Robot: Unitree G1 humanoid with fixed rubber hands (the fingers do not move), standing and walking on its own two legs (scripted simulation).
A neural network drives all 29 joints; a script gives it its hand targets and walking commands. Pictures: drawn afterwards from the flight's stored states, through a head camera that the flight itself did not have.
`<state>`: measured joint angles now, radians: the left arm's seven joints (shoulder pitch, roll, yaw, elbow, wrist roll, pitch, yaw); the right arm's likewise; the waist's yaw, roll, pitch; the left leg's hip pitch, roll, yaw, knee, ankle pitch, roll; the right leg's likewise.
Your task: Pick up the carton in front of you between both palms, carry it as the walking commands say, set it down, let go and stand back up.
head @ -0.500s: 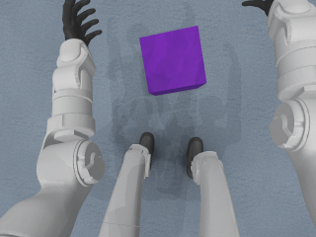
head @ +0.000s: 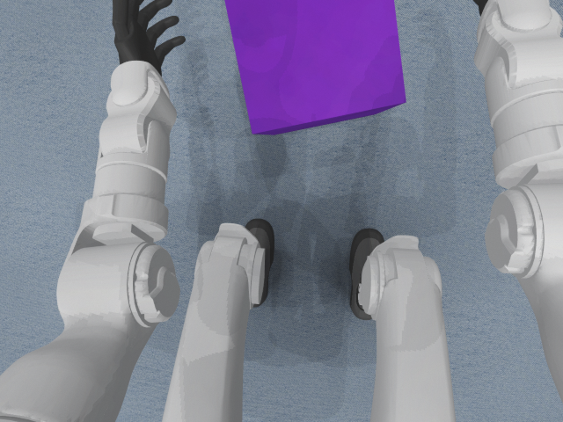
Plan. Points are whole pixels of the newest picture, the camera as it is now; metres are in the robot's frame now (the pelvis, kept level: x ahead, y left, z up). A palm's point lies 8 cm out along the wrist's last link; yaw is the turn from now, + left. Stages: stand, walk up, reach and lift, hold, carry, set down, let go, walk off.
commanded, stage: reach and lift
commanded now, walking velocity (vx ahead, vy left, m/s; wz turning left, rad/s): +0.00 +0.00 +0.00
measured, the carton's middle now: (314, 61) +0.54 +0.00 -0.37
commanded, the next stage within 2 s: none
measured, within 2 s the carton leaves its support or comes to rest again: leaves its support in 1.22 s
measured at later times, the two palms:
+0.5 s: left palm (195, 75) +0.51 +0.18 -0.30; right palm (439, 28) +0.57 -0.18 -0.31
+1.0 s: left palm (209, 66) +0.52 +0.16 -0.29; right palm (419, 24) +0.57 -0.15 -0.30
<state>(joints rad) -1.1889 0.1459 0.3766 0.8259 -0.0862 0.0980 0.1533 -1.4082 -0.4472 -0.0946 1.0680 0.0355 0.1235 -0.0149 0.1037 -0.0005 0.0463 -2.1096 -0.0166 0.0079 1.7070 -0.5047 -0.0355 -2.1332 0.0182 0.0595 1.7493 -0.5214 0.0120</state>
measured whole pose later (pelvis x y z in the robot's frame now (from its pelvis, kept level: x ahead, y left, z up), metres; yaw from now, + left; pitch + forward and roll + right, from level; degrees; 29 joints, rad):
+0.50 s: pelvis -0.03 +0.00 -0.12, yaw +0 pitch +35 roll +4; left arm -1.54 0.24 0.28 1.09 -0.19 0.08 0.17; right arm -1.73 -0.55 0.13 1.27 0.22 0.11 -0.02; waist 0.10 0.04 0.51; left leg -2.21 -0.03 0.00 2.16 -0.57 -0.06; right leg -2.24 0.02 0.06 2.21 -0.59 0.00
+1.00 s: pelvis -0.03 +0.00 -0.12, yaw +0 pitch +35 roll +4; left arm -1.58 0.18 0.35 1.08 -0.10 0.11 0.18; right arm -1.78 -0.46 0.09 1.31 0.13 0.13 -0.04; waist 0.09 0.03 0.50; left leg -2.20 -0.03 0.00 2.16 -0.56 -0.07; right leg -2.23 0.02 0.06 2.21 -0.58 0.00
